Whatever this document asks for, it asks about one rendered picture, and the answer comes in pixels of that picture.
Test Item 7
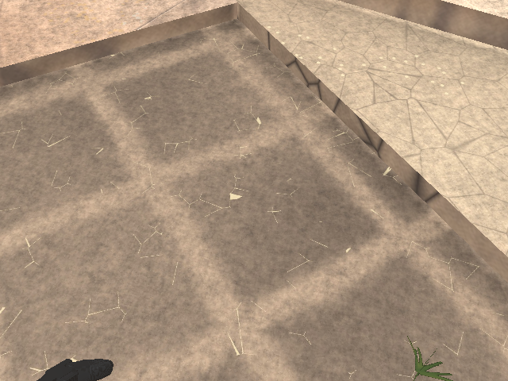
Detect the left robot hand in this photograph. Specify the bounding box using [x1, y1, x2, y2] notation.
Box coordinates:
[37, 359, 114, 381]

